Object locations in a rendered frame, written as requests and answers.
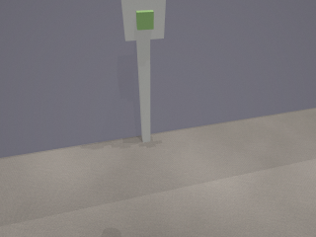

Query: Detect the button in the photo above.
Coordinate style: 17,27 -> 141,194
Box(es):
136,10 -> 154,31

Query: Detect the panel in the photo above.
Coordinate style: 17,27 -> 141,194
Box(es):
120,0 -> 166,143

